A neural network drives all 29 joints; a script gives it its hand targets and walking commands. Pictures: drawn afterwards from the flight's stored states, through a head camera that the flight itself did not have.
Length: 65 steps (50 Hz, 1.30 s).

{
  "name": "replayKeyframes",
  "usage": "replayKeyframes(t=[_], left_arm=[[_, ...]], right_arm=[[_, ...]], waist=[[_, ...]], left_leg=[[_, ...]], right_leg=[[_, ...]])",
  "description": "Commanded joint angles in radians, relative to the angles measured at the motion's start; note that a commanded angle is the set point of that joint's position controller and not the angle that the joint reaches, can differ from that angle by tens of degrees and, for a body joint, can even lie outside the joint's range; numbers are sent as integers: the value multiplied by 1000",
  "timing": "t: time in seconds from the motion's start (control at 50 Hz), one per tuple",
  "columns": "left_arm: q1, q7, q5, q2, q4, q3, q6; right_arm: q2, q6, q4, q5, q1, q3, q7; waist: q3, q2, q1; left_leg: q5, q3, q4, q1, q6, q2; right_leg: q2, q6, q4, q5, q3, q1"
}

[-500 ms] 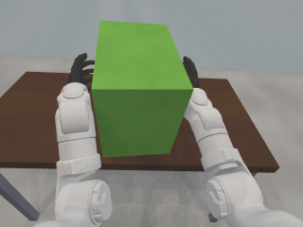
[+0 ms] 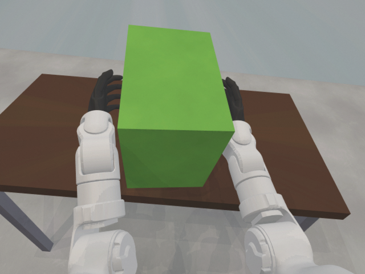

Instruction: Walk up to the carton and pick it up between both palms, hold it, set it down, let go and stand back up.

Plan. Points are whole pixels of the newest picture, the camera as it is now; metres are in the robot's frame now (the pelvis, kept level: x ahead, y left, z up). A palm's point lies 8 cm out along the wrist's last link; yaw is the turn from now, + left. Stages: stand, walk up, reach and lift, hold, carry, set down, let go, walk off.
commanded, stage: set down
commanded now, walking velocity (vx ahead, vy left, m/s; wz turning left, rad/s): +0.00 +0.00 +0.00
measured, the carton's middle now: (168, 111) +0.41 +0.01 +0.16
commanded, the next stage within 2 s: none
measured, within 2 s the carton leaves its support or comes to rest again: neither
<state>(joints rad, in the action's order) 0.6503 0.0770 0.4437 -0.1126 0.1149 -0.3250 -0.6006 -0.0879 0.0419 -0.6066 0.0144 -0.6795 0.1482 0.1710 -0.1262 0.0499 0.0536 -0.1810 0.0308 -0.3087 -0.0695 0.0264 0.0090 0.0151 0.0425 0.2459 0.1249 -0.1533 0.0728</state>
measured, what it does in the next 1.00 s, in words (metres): stands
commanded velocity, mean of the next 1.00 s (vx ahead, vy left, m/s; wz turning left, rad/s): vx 0.00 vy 0.00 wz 0.00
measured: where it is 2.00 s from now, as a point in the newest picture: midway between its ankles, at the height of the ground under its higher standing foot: outside the picture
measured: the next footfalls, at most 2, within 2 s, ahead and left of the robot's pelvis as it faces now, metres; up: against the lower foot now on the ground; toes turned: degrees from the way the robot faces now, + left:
none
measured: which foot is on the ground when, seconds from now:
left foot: down 0.00-1.00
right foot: down 0.00-1.00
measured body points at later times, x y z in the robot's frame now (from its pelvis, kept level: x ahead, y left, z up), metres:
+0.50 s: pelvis +0.02 +0.01 +0.00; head +0.01 +0.03 +0.45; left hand +0.41 +0.13 +0.16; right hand +0.40 -0.15 +0.15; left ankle +0.01 +0.10 -0.75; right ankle +0.03 -0.09 -0.75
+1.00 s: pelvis +0.03 +0.00 +0.00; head +0.02 +0.01 +0.45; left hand +0.42 +0.11 +0.13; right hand +0.42 -0.16 +0.12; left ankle +0.01 +0.10 -0.75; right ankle +0.03 -0.09 -0.75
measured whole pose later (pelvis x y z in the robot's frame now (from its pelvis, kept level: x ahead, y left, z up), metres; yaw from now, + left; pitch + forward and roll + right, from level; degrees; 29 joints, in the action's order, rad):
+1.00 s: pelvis +0.03 +0.00 +0.00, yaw -2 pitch -5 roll -1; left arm 0.63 -0.05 0.38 -0.16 0.36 -0.32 -0.43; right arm -0.04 -0.10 -0.79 0.06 -0.68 0.23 0.11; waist -0.09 0.01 0.04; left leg -0.22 0.05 -0.33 0.02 0.02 -0.01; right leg 0.03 0.04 0.25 0.14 -0.13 -0.01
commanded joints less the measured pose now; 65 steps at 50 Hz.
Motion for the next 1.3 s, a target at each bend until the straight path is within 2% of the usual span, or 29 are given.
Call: replayKeyframes(t=[0.0,0.04,0.08,0.1,0.18,0.22,0.24,0.26,0.34,0.38,0.46,0.5,0.52,0.6,0.66,0.68,0.7,0.78,0.8,0.82,0.86,0.9,0.96,0.98,1.0,1.02,1.1,1.26,1.28], left_arm=[[462,117,-129,-404,-41,428,65],[475,99,-157,-425,-54,460,83],[474,81,-172,-410,-74,492,97],[461,69,-176,-427,-112,508,102],[394,45,-181,-440,-130,535,87],[431,48,-167,-414,-101,510,70],[416,47,-169,-411,-87,497,69],[428,46,-170,-417,-83,491,65],[411,51,-127,-391,-39,429,64],[400,45,-132,-394,-29,431,76],[429,43,-121,-387,-10,384,85],[465,37,-141,-410,-4,398,98],[431,34,-132,-407,5,396,108],[444,36,-144,-433,-11,407,136],[412,41,-128,-414,53,366,144],[409,43,-120,-423,48,382,153],[414,41,-130,-405,65,376,163],[470,9,-151,-462,44,422,201],[471,7,-165,-465,39,436,208],[478,-2,-165,-436,44,437,206],[508,-10,-158,-446,81,424,225],[535,-19,-157,-433,114,383,238],[507,-6,-127,-408,210,298,230],[512,-2,-123,-413,213,288,236],[520,-6,-128,-411,177,300,247],[550,-8,-124,-422,221,280,260],[544,-8,-104,-431,264,223,295],[715,-49,-113,-462,337,230,403],[705,-59,-114,-465,343,228,418]], right_arm=[[-358,-149,256,-12,-668,-319,-89],[-358,-176,288,-25,-680,-344,-85],[-344,-185,311,-47,-688,-384,-83],[-331,-187,301,-35,-643,-353,-92],[-323,-186,320,-76,-625,-412,-101],[-303,-166,316,-71,-621,-393,-97],[-300,-161,288,-76,-629,-382,-99],[-310,-158,273,-77,-642,-383,-102],[-274,-146,249,-41,-637,-322,-119],[-288,-155,237,-58,-613,-322,-123],[-294,-147,176,-27,-638,-290,-142],[-314,-164,221,-29,-668,-306,-143],[-296,-159,180,-14,-636,-275,-143],[-320,-181,171,-11,-629,-300,-140],[-299,-175,77,40,-576,-234,-141],[-288,-182,66,47,-550,-216,-142],[-273,-188,58,44,-563,-206,-147],[-281,-220,108,34,-632,-230,-154],[-290,-219,99,34,-605,-235,-152],[-278,-221,114,30,-617,-248,-157],[-304,-219,63,43,-623,-216,-163],[-302,-210,25,59,-617,-187,-173],[-331,-184,-39,63,-637,-195,-178],[-342,-184,-43,67,-650,-178,-182],[-356,-191,-30,63,-646,-197,-183],[-354,-204,-5,78,-685,-183,-191],[-362,-203,-105,113,-635,-140,-200],[-352,-240,-208,244,-673,34,-245],[-365,-244,-227,262,-663,64,-251]], waist=[[384,-57,5],[451,-70,35],[500,-77,34],[540,-90,46],[531,-72,24],[475,-43,36],[463,-45,8],[464,-42,16],[436,-61,20],[429,-68,-7],[411,-50,-11],[472,-55,-15],[457,-73,8],[502,-63,5],[441,-22,22],[436,-77,18],[456,-51,18],[542,-83,41],[538,-98,19],[542,-80,26],[526,-98,19],[516,-69,17],[450,-14,-48],[485,-25,-27],[536,-25,-57],[567,-23,-38],[520,-10,-46],[570,-83,-10],[580,-92,-20]], left_leg=[[169,46,35,86,-17,12],[313,36,-4,64,-46,3],[349,15,-25,41,-44,-8],[418,27,-32,8,-73,-19],[539,2,-65,-63,-85,-29],[427,17,-37,-8,-70,-16],[375,27,-15,16,-66,-14],[346,28,-13,28,-54,-5],[260,33,19,68,-59,-22],[298,34,18,44,-52,-17],[235,36,27,29,-43,-20],[268,37,10,36,-34,-2],[287,32,15,45,-52,-17],[363,30,-13,24,-57,-9],[341,33,-2,26,-56,-11],[346,27,1,22,-67,-7],[350,29,-11,-3,-65,-13],[486,10,-51,-33,-92,-29],[501,10,-51,-44,-93,-27],[524,-4,-60,-64,-99,-35],[470,4,-60,-47,-97,-39],[379,12,-30,-25,-80,-28],[205,38,23,161,-33,-3],[214,41,22,165,-40,-6],[262,41,17,165,-41,-9],[256,34,19,163,-38,-1],[222,56,42,203,-37,7],[157,51,49,131,-48,-25],[154,51,40,123,-55,-31]], right_leg=[[-11,-55,20,-187,6,215],[-13,-65,39,-325,18,236],[-20,-64,48,-384,30,231],[-3,-65,48,-353,13,197],[15,-59,33,-355,13,149],[4,-62,25,-331,16,172],[6,-54,19,-283,22,179],[-1,-49,27,-301,28,184],[-10,-68,21,-249,32,179],[-1,-66,18,-247,18,165],[4,-49,2,-147,22,120],[2,-51,27,-237,24,144],[-1,-58,25,-262,25,153],[6,-62,52,-387,21,182],[8,-65,36,-364,20,174],[6,-57,26,-345,12,160],[7,-54,29,-326,10,139],[10,-58,47,-398,16,125],[12,-54,43,-379,14,103],[20,-61,45,-389,13,85],[13,-49,32,-308,19,34],[13,-58,34,-347,10,68],[-11,-76,65,-381,49,189],[-20,-81,69,-427,61,204],[-15,-76,86,-475,67,226],[-15,-79,94,-498,51,252],[-17,-81,88,-498,59,268],[-9,-59,47,-250,28,83],[-5,-46,46,-208,16,49]])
